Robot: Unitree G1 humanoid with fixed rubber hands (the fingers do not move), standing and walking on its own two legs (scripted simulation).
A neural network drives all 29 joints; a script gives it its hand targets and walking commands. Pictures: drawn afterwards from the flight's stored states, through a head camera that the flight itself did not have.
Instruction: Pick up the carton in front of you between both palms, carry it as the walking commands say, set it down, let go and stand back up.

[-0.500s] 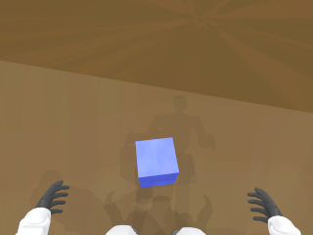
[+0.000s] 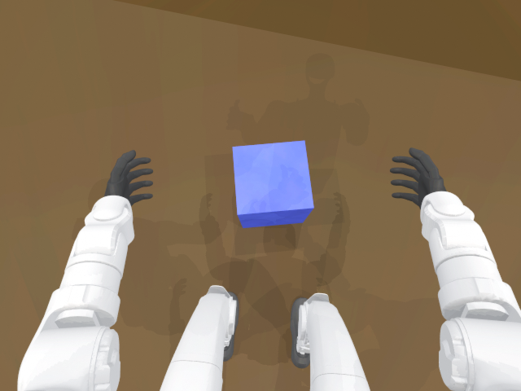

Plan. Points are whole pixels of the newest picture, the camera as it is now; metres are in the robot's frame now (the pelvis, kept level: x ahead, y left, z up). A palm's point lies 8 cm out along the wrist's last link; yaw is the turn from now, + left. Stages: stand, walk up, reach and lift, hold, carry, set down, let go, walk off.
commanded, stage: reach and lift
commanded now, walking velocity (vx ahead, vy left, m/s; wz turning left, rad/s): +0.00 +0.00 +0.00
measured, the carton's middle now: (270, 188) +0.53 +0.01 -0.57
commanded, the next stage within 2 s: none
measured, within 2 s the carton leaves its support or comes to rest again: neither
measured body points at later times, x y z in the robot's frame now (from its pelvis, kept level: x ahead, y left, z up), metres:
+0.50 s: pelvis -0.02 -0.01 -0.04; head +0.33 -0.01 +0.25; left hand +0.52 +0.21 -0.15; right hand +0.58 -0.18 -0.15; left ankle +0.06 +0.13 -0.66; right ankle +0.06 -0.12 -0.66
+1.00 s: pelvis -0.03 +0.00 -0.21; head +0.35 -0.01 +0.04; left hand +0.51 +0.21 -0.38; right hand +0.56 -0.18 -0.38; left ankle +0.06 +0.13 -0.66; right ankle +0.06 -0.12 -0.66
